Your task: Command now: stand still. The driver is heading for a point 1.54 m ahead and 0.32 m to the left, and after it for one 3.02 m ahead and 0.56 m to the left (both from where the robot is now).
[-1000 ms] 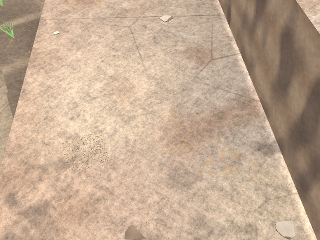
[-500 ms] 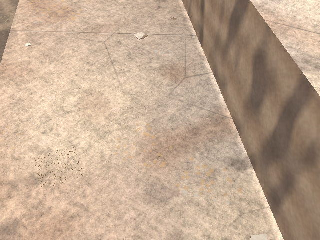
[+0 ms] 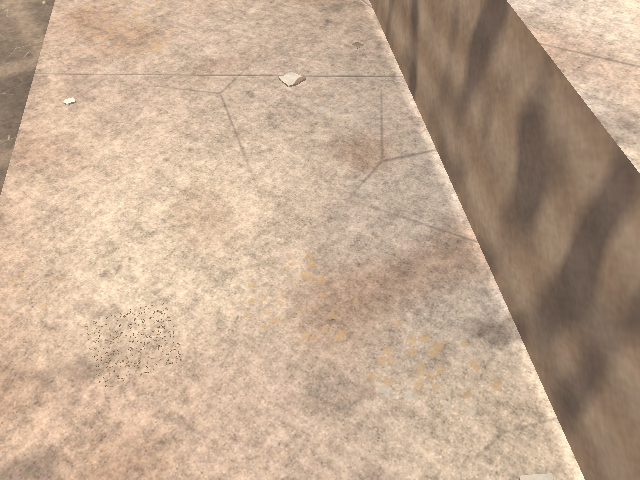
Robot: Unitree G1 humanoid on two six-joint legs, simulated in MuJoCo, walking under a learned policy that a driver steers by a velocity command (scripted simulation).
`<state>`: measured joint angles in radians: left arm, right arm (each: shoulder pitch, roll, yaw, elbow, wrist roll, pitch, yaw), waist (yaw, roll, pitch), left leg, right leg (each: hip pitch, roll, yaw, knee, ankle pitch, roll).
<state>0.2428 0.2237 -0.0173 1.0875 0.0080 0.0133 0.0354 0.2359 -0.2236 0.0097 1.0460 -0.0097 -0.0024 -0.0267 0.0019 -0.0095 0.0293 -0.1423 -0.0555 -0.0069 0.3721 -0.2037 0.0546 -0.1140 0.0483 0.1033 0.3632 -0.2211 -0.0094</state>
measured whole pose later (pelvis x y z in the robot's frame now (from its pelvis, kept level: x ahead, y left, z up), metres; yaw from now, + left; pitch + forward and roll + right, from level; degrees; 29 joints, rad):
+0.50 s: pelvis +0.00 +0.01 +0.00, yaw +0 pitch -1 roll +0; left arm 0.29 0.17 -0.03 1.16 0.01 0.01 0.05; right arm 0.28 -0.17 0.01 1.12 -0.01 0.00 -0.04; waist 0.00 -0.01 0.02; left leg -0.15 -0.07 -0.01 0.39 -0.22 0.07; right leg -0.13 0.03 0.10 0.41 -0.25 -0.01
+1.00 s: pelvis +0.15 -0.05 +0.00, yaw +0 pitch +1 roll +0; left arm 0.50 0.14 0.01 1.10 0.02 -0.10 0.01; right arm 0.20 -0.21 -0.05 1.01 -0.04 -0.05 0.04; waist 0.02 0.03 -0.01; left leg -0.58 0.05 0.03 0.99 -0.19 0.05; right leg 0.00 0.07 -0.05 0.23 -0.25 -0.08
